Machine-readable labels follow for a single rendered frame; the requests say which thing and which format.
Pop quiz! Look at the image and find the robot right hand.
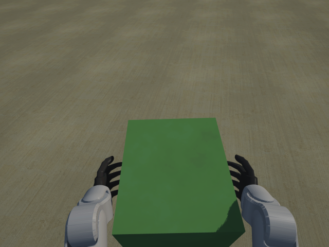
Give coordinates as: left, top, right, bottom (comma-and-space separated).
227, 154, 258, 201

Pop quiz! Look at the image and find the carton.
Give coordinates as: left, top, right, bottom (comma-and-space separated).
112, 118, 245, 247

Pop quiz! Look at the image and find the robot left hand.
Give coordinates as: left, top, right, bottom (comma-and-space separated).
94, 156, 122, 198

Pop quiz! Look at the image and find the robot left forearm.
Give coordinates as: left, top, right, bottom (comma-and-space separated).
64, 185, 113, 247

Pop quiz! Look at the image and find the robot right forearm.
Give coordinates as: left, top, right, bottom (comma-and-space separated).
241, 185, 299, 247

